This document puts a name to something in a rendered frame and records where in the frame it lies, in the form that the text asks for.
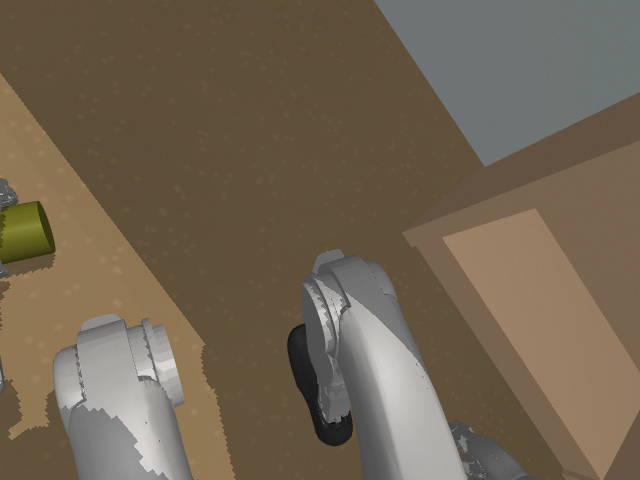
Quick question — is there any right robot hand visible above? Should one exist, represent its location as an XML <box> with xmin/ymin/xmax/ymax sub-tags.
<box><xmin>448</xmin><ymin>420</ymin><xmax>528</xmax><ymax>480</ymax></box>

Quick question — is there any bookshelf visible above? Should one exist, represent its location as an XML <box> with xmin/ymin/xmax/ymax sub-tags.
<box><xmin>402</xmin><ymin>92</ymin><xmax>640</xmax><ymax>480</ymax></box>

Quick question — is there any can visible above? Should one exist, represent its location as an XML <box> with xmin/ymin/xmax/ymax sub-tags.
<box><xmin>0</xmin><ymin>201</ymin><xmax>56</xmax><ymax>264</ymax></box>

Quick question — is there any right robot foot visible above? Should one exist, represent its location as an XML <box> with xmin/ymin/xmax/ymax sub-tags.
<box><xmin>287</xmin><ymin>324</ymin><xmax>353</xmax><ymax>446</ymax></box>

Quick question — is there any left robot hand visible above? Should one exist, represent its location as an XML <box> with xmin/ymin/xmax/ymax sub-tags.
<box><xmin>0</xmin><ymin>178</ymin><xmax>19</xmax><ymax>277</ymax></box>

